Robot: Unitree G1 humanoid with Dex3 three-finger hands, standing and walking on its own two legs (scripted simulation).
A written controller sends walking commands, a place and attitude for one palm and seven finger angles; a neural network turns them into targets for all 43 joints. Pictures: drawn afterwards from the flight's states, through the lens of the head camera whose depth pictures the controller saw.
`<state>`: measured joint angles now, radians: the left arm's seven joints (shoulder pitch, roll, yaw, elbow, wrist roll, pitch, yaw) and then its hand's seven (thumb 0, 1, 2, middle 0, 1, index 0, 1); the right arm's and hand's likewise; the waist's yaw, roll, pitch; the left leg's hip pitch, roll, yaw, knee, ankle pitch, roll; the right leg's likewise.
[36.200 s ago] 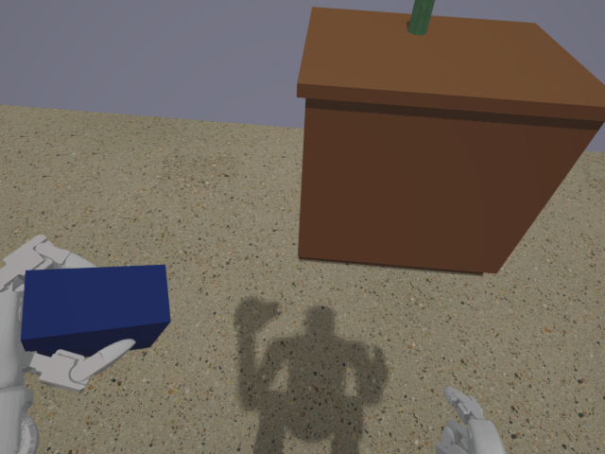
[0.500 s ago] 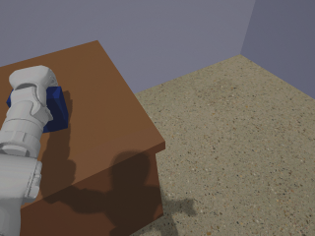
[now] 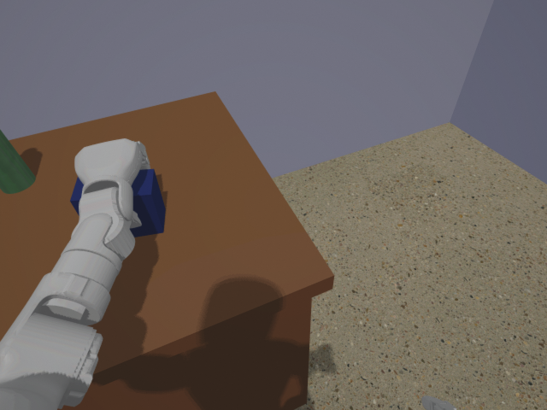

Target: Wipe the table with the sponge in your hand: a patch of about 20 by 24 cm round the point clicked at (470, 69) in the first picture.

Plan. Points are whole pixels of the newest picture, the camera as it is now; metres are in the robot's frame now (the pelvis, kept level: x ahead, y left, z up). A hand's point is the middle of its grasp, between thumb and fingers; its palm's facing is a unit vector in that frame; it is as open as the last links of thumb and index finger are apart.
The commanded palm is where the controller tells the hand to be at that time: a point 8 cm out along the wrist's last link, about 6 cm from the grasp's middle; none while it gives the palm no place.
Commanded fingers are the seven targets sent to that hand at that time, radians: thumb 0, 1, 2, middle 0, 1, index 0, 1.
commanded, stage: wipe back along the third lane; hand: left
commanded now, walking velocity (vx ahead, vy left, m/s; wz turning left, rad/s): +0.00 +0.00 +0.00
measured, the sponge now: (127, 214) +0.39 +0.29 +0.09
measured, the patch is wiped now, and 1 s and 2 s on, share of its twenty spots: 1.00 1.00 1.00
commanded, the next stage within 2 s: slide back across to the middle lane in 1.42 s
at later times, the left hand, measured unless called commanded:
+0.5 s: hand (124, 199) +0.37 +0.27 +0.14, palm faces +0.15 -0.01 -0.99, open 9.8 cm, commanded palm +0.31 +0.23 +0.14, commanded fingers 0.00 0.10 1.30 -1.20 -1.60 -1.20 -1.60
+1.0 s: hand (126, 220) +0.33 +0.25 +0.14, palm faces +0.29 -0.12 -0.95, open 9.7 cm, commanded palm +0.27 +0.21 +0.15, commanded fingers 0.00 0.10 1.30 -1.20 -1.60 -1.20 -1.60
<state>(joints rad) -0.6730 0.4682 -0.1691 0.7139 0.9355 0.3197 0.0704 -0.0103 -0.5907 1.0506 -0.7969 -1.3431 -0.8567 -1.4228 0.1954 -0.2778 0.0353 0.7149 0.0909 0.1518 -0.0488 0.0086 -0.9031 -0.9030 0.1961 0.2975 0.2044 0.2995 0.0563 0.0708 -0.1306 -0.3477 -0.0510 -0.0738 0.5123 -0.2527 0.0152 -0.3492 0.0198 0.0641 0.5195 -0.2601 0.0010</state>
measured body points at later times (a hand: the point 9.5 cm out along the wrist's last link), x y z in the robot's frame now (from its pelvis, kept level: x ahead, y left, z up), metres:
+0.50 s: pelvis +0.04 +0.01 +0.00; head +0.03 -0.03 +0.45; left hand +0.36 +0.26 +0.19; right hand +0.27 -0.19 -0.09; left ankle +0.00 +0.11 -0.74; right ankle +0.00 -0.12 -0.74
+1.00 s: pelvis +0.05 +0.00 +0.00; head +0.05 -0.03 +0.44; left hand +0.31 +0.25 +0.19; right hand +0.29 -0.19 -0.09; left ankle +0.00 +0.11 -0.74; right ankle +0.00 -0.12 -0.74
